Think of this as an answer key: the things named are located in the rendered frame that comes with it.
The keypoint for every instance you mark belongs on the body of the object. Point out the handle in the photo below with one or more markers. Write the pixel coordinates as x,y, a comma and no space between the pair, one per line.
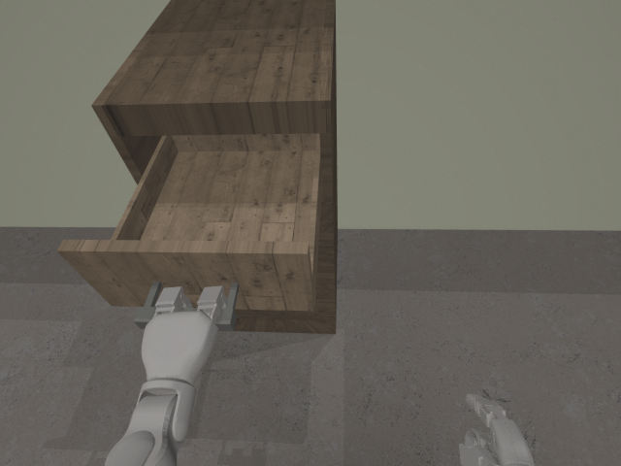
225,321

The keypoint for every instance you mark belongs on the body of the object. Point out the drawer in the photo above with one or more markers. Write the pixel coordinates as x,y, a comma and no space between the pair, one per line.
211,210

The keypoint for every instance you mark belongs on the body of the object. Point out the cabinet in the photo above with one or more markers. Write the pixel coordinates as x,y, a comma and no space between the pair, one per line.
235,67

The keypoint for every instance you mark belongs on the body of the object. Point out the right robot hand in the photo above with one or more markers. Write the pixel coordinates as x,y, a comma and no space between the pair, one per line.
505,444

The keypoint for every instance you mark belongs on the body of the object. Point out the left robot hand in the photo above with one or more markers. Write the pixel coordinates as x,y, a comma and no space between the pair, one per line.
178,344

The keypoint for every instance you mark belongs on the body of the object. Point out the left robot forearm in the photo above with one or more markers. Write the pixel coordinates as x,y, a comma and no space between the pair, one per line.
158,425

